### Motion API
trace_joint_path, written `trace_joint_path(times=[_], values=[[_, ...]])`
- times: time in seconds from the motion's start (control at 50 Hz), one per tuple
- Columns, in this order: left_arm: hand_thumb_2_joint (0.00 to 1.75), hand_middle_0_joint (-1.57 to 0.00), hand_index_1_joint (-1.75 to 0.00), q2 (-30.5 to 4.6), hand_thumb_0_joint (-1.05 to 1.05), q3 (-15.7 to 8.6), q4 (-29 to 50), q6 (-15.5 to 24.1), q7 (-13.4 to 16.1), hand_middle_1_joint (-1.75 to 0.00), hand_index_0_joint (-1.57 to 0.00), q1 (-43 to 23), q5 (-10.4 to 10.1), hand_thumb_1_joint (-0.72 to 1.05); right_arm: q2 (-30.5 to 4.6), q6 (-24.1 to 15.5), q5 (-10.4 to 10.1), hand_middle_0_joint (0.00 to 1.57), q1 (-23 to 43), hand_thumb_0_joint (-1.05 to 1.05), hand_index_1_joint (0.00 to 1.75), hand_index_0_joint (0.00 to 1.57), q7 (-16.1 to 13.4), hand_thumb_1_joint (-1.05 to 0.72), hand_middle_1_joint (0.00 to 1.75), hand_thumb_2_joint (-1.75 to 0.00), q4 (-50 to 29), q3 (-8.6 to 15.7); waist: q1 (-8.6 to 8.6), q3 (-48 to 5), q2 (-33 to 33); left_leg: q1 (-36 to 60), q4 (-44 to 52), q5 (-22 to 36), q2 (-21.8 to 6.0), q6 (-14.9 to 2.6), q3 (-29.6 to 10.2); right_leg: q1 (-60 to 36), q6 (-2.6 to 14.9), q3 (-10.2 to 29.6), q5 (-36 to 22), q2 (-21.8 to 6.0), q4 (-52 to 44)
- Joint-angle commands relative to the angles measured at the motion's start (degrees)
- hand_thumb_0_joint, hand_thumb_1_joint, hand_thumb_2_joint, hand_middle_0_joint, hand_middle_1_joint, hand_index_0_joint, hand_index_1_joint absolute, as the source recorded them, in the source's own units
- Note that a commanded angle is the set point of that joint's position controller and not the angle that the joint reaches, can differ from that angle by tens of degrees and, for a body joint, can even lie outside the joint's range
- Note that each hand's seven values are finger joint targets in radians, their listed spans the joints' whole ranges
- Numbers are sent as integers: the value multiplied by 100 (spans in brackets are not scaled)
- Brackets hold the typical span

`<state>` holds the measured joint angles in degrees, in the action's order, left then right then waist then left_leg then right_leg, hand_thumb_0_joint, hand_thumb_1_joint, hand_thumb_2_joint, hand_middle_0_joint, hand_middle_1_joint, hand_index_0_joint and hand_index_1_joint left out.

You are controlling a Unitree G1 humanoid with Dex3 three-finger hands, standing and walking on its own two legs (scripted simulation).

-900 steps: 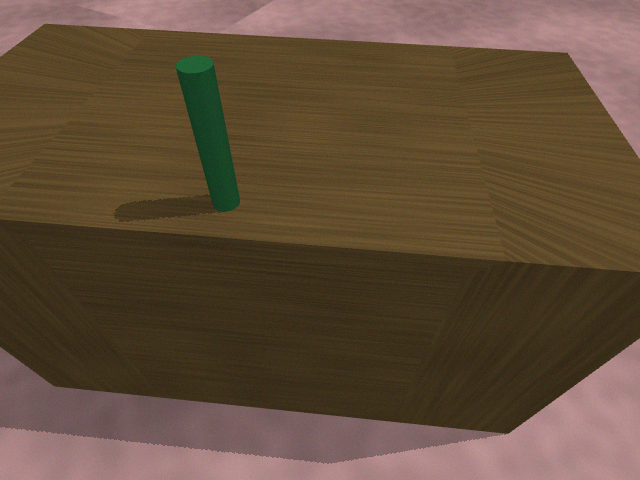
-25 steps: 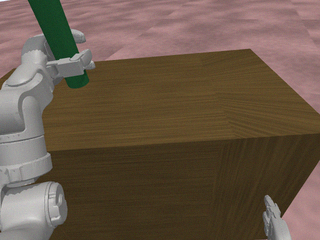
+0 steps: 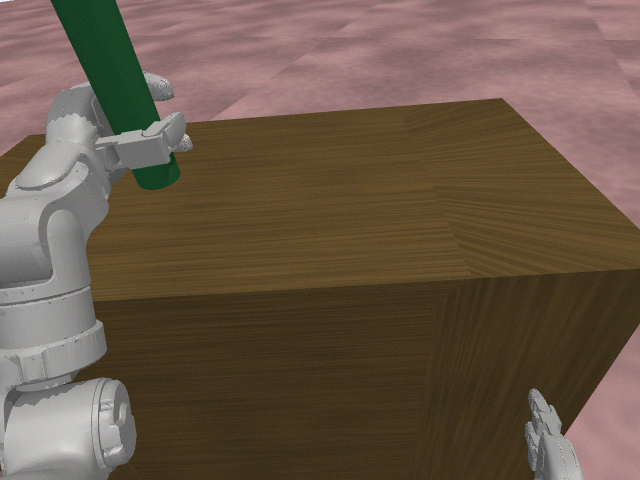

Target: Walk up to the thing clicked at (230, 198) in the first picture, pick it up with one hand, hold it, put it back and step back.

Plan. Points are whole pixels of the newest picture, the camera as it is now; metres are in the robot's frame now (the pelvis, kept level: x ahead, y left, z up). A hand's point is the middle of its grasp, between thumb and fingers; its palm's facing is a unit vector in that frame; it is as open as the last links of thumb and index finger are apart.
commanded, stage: hold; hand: left
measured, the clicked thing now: (113, 68) +0.34 +0.17 +0.39
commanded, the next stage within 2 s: crouch in 0.30 s
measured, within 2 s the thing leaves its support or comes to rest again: neither
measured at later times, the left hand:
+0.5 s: hand (151, 134) +0.34 +0.16 +0.33, palm faces +0.13 -0.99 +0.02, open 5.8 cm
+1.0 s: hand (167, 175) +0.41 +0.19 +0.25, palm faces +0.20 -0.98 +0.04, open 5.7 cm
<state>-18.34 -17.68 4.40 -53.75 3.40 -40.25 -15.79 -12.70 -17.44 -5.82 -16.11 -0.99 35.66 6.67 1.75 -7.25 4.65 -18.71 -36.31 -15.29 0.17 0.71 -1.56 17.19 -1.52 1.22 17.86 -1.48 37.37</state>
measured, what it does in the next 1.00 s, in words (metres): stands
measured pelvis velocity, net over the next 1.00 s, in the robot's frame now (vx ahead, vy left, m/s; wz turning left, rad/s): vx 0.00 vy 0.00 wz -0.01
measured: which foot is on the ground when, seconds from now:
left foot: down 0.00-1.00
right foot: down 0.00-1.00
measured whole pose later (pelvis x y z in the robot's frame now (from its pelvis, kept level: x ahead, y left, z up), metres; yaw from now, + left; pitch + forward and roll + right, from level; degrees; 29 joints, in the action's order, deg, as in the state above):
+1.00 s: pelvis +0.00 +0.00 +0.00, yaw +0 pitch +0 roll +0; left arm -20.8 -19.1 -19.1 -31.2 0.4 -39.2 -11.5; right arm -13.3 -21.0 -2.9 -16.5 -4.6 36.6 4.6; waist -1.3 -4.7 2.6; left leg -22.2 -37.2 -15.2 -0.7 1.1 -1.6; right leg 20.5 -1.2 1.2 17.2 -0.6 37.5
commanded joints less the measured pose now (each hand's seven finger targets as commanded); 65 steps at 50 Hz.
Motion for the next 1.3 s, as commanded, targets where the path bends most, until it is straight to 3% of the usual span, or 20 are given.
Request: trace_joint_path(times=[0.0, 0.12, 0.14, 0.22, 0.32, 0.34, 0.38, 0.44, 0.5, 0.56, 0.62, 0.68, 0.8, 0.9, 1.0, 1.06, 1.12, 1.14, 1.16, 1.28], values=[[138, -136, -147, -1461, 0, -387, 1129, 653, 31, -146, -137, -3523, 38, 58, -648, -379, -8, 5, 1051, 0, 5, 5, -87, 55, 5, -6, -1069, 139, 7, -1181, -272, 789, 547, 359, 117, -102, 208, 137, 105, -372, -490, 167, -794], [137, -136, -146, -1265, 0, -184, 874, 499, -196, -146, -138, -3201, 7, 59, -624, -373, -28, 5, 1122, 0, 5, 5, -76, 55, 5, -5, -1136, 26, 61, -920, -410, 678, 591, 375, 125, -124, 214, 174, 104, -383, -454, 174, -855], [137, -137, -147, -1276, 0, -186, 754, 477, -249, -146, -138, -3195, 13, 59, -682, -371, -21, 5, 1005, 0, 5, 5, -75, 55, 5, -5, -1092, 109, -31, -993, -474, 720, 581, 361, 129, -137, 235, 193, 100, -364, -470, 171, -871], [136, -136, -146, -1229, 0, -240, 757, 427, -304, -145, -138, -2894, -34, 59, -617, -371, -36, 5, 935, 0, 5, 5, -25, 55, 5, -5, -1033, 90, 36, -705, -496, 567, 676, 248, 103, -129, 213, 291, 114, -385, -349, 198, -890], [135, -133, -144, -1522, 0, -511, 892, 512, -193, -144, -135, -3234, -60, 56, -663, -337, -28, 5, 806, 0, 5, 5, 1, 55, 5, -5, -1128, 155, -12, -916, -629, 657, 613, 318, 112, -152, 237, 175, 93, -365, -427, 191, -899], [135, -133, -144, -1524, 0, -518, 1122, 559, -121, -145, -135, -3240, -50, 55, -630, -344, -30, 5, 921, 0, 5, 5, 14, 55, 5, -5, -1147, 144, 81, -823, -547, 567, 661, 235, 109, -136, 217, 204, 109, -388, -329, 198, -886], [141, -134, -152, -1514, 0, -517, 1268, 629, 2, -151, -135, -3332, -29, 54, -580, -348, -45, 5, 909, 0, 5, 5, 0, 53, 5, -7, -1136, 168, 57, -956, -488, 685, 638, 177, 125, -133, 239, 209, 108, -375, -261, 174, -879], [129, -134, -141, -1351, 0, -365, 1345, 712, 61, -141, -136, -3475, -4, 54, -639, -393, -27, 5, 907, 0, 5, 5, -21, 55, 5, -5, -1175, 208, -19, -1097, -284, 815, 668, 95, 28, -83, 117, 250, 118, -410, -308, 196, -781], [131, -136, -142, -1191, 0, -191, 728, 719, 67, -142, -137, -3408, 54, 58, -536, -392, 0, 5, 935, 0, 5, 5, -52, 56, 5, -5, -1056, 31, -84, -947, -257, 803, 682, 52, 21, -67, 99, 360, 105, -404, -332, 195, -786], [131, -138, -144, -1148, 0, -110, -20, 813, -7, -143, -139, -3054, 110, 55, -668, -452, 58, 5, 1014, 0, 5, 5, -117, 56, 5, -5, -987, 70, -121, -675, -492, 581, 731, -180, 39, -96, 105, 403, 92, -372, -157, 173, -884], [129, -138, -142, -1196, 0, -110, -506, 1065, -125, -143, -140, -3000, 143, 49, -593, -508, 94, 5, 1006, 0, 5, 5, -142, 56, 5, -5, -807, -73, -79, -428, -414, 356, 808, -460, 50, -105, 127, 496, 93, -361, 58, 173, -942], [127, -135, -140, -1325, 0, -195, -697, 1468, -224, -141, -138, -3019, 150, 46, -718, -580, 130, 5, 908, 0, 5, 5, -199, 56, 5, -5, -987, 28, -179, -537, -709, 351, 787, -598, 44, -144, 140, 519, 77, -355, 190, 187, -968], [127, -132, -138, -1966, 0, -594, -333, 2411, -213, -139, -134, -3519, 239, 48, -664, -678, 205, 5, 657, 0, 5, 5, -298, 56, 5, -5, -938, 24, -182, -1212, -365, 600, 522, -65, 94, -142, 228, 394, 89, -290, -110, 150, -891], [129, -133, -139, -2026, 0, -558, -405, 2966, -293, -140, -135, -3606, 344, 54, -766, -756, 260, 5, 909, 0, 5, 5, -409, 56, 5, -5, -1077, 53, -267, -1780, -218, 812, 371, 336, 82, -140, 205, 131, 77, -256, -540, 142, -770], [134, -139, -143, -1702, 0, -272, -1106, 3206, -388, -144, -140, -3420, 411, 60, -551, -731, 296, 5, 1017, 0, 5, 5, -456, 57, 5, -5, -843, -156, -218, -1445, -26, 750, 431, 498, 47, -108, 185, 317, 123, -301, -735, 184, -719], [132, -139, -143, -1589, 0, -162, -1346, 3283, -447, -143, -141, -3231, 450, 57, -663, -713, 314, 5, 853, 0, 5, 5, -447, 57, 5, -5, -803, -26, -276, -1356, 60, 785, 508, 534, -4, -79, 167, 409, 159, -337, -782, 226, -720], [128, -138, -140, -1554, 0, -252, -1638, 3295, -527, -141, -140, -2796, 395, 54, -749, -705, 314, 5, 586, 0, 5, 5, -394, 57, 5, -5, -855, 39, -274, -1087, -228, 661, 542, 606, -32, -107, 158, 333, 139, -365, -843, 270, -768], [128, -137, -139, -1496, 0, -166, -1513, 3329, -569, -140, -139, -2854, 386, 54, -621, -681, 297, 5, 480, 0, 5, 5, -355, 57, 5, -5, -892, -73, -316, -1238, -187, 739, 502, 758, -8, -121, 204, 290, 140, -343, -987, 256, -777], [130, -137, -141, -1540, 0, -260, -1729, 3335, -594, -142, -139, -2672, 365, 54, -738, -649, 300, 5, 349, 0, 5, 5, -366, 57, 5, -5, -930, 56, -406, -1147, -446, 743, 467, 852, -6, -162, 225, 310, 100, -326, -1097, 255, -785], [127, -133, -139, -1764, 0, -437, -1394, 3628, -506, -140, -136, -3049, 419, 51, -781, -570, 314, 5, 306, 0, 5, 5, -264, 57, 5, -4, -1171, 93, -313, -1360, -395, 869, 475, 1169, -16, -139, 208, 174, 118, -326, -1356, 261, -715]])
